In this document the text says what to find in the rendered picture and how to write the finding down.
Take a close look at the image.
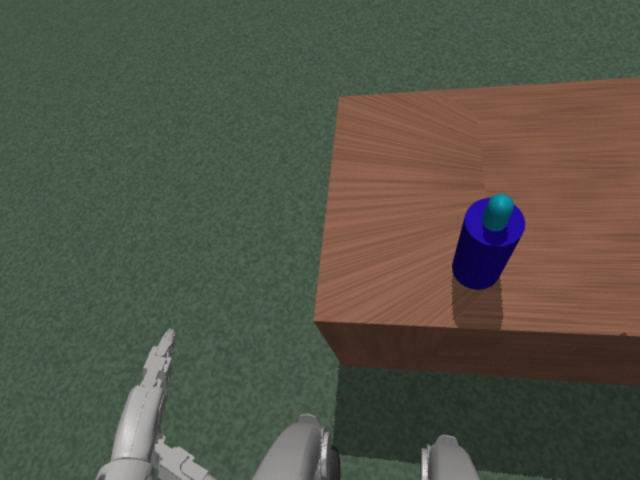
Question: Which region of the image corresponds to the left robot hand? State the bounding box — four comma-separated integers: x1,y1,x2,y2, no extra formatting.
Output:
110,328,217,480

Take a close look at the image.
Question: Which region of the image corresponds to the left robot arm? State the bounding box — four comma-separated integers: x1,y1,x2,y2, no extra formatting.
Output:
95,458,155,480

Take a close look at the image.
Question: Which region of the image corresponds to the bottle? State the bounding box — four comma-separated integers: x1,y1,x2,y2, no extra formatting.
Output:
452,194,525,290

